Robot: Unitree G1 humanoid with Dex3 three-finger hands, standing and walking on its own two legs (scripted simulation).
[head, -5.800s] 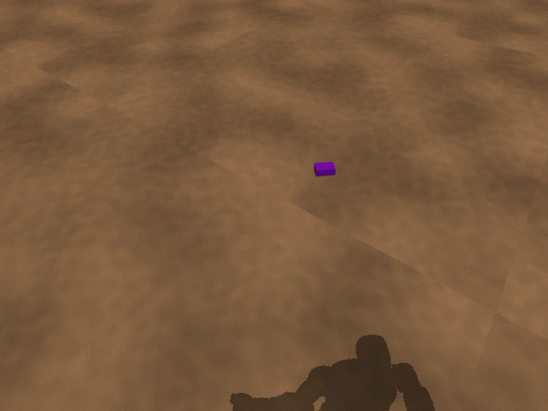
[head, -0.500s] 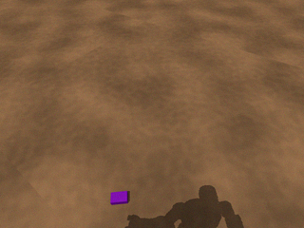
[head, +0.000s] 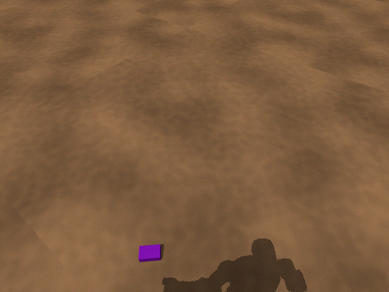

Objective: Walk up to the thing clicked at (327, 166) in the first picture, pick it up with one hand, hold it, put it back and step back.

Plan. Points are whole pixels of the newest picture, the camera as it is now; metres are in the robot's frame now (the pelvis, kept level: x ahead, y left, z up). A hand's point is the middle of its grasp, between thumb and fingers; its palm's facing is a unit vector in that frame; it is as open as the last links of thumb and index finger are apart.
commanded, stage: stand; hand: left
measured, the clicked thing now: (150, 253) +0.46 +0.24 -0.76
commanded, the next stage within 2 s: none
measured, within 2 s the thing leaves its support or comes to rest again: neither
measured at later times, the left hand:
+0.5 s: hand out of the picture +0.07 +0.25 -0.16, palm faces -0.02 -0.94 -0.35, open 7.4 cm
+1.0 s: hand out of the picture +0.07 +0.25 -0.16, palm faces -0.02 -0.94 -0.34, open 7.4 cm
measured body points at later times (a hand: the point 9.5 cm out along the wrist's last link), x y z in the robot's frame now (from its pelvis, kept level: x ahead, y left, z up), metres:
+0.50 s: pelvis +0.00 -0.01 +0.00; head +0.00 -0.01 +0.45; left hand +0.07 +0.30 -0.13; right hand +0.07 -0.31 -0.13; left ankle +0.00 +0.13 -0.75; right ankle +0.01 -0.14 -0.75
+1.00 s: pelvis +0.00 -0.01 +0.00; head +0.01 -0.01 +0.45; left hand +0.07 +0.30 -0.13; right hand +0.08 -0.31 -0.13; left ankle +0.00 +0.13 -0.75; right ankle +0.01 -0.14 -0.75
